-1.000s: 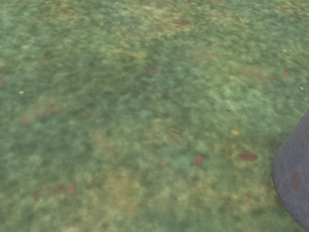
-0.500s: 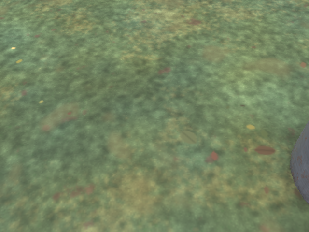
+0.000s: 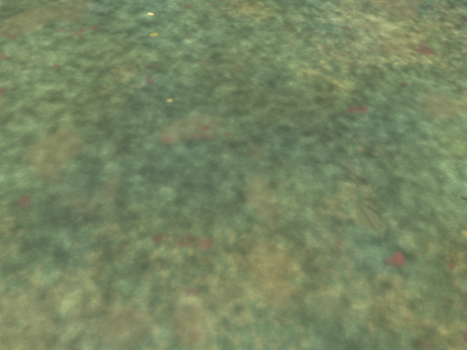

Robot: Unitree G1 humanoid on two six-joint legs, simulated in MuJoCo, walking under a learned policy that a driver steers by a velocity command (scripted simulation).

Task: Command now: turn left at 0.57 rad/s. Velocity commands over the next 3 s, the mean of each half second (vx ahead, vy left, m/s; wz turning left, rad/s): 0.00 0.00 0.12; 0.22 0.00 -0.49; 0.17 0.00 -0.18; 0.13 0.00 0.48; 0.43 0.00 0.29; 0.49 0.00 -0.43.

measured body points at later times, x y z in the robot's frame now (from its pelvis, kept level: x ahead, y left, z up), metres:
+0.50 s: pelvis +0.01 -0.04 +0.00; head +0.04 -0.06 +0.45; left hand +0.11 +0.23 -0.12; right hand +0.13 -0.32 -0.13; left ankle -0.03 +0.09 -0.72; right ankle +0.03 -0.13 -0.75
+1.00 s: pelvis +0.08 -0.02 +0.00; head +0.10 +0.00 +0.45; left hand +0.29 +0.20 -0.13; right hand +0.01 -0.29 -0.12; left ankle +0.00 +0.08 -0.75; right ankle +0.11 -0.19 -0.67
